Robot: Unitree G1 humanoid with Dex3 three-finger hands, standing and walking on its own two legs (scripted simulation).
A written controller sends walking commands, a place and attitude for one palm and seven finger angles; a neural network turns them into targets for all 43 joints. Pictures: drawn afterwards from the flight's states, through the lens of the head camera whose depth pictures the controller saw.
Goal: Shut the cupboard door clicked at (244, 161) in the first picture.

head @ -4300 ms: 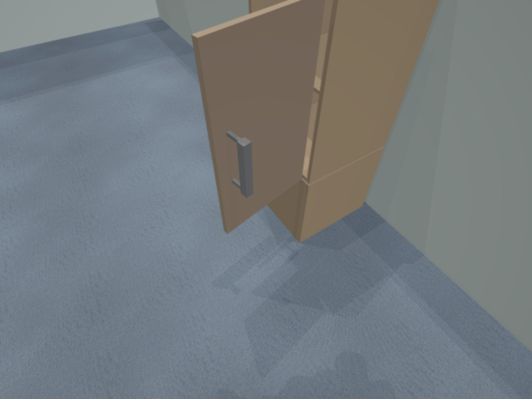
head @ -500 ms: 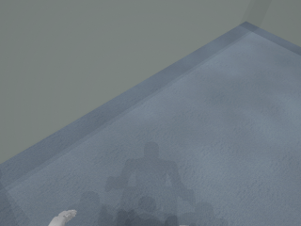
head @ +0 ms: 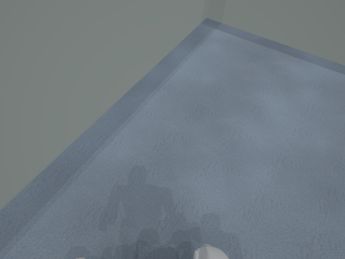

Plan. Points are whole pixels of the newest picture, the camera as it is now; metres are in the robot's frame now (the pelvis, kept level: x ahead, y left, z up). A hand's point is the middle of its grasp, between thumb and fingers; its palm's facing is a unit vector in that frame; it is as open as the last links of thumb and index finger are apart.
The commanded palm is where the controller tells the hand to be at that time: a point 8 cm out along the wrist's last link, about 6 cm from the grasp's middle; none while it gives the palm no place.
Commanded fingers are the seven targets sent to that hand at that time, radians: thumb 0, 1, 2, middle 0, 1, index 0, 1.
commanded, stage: walk around to get in front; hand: left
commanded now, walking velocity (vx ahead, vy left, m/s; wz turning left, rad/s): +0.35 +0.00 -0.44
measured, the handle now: out of the picture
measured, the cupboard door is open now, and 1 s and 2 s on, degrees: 100 100 100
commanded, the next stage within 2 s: walk to a spot facing it in 0.62 s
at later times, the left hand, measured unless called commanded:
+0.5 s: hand (128, 206) +0.27 +0.14 -0.19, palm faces -0.13 -0.98 -0.16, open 7.3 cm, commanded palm none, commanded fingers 0.00 0.90 0.90 -0.20 -0.30 -0.20 -0.30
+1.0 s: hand (173, 137) +0.53 +0.02 -0.17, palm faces -0.16 -0.97 -0.16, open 7.4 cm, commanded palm none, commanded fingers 0.00 0.90 0.90 -0.20 -0.30 -0.20 -0.30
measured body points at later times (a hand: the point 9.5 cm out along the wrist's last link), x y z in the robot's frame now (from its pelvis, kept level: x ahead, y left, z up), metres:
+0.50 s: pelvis +0.22 -0.04 -0.01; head +0.24 -0.02 +0.44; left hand +0.28 +0.19 -0.17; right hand +0.25 -0.30 -0.14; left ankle +0.31 +0.07 -0.74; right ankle +0.14 -0.14 -0.74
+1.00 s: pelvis +0.39 -0.13 -0.01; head +0.42 -0.12 +0.44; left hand +0.54 +0.07 -0.16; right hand +0.32 -0.35 -0.16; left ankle +0.39 +0.00 -0.69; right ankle +0.39 -0.23 -0.74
